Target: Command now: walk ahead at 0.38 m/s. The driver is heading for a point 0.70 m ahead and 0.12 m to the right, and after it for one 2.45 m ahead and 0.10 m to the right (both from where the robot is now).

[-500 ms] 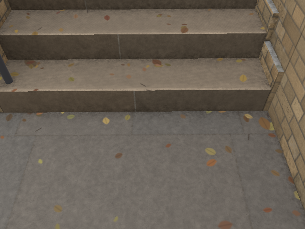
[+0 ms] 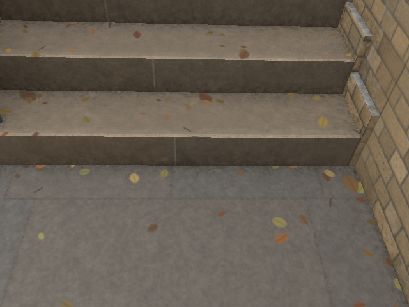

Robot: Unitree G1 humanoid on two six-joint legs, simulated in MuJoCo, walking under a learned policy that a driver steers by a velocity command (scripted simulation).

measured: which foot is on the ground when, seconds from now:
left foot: down 0.00-0.42, up 0.44-0.90, down 0.92-1.00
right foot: up 0.00-0.38, down 0.40-0.94, up 0.96-1.00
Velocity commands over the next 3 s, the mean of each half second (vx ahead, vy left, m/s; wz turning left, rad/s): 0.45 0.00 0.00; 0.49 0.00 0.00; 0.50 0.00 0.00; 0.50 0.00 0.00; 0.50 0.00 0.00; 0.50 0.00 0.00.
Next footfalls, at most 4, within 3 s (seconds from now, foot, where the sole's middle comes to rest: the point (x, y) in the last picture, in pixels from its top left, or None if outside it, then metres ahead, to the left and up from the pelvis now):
0.40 right None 0.41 -0.14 -0.77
0.92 left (179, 264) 0.67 0.07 -0.77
1.42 right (228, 206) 0.91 -0.11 -0.77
2.04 left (175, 113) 1.25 0.11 -0.60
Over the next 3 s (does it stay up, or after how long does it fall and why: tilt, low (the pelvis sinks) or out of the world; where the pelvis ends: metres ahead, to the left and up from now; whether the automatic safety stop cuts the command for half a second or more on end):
stays up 1.60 0.05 0.36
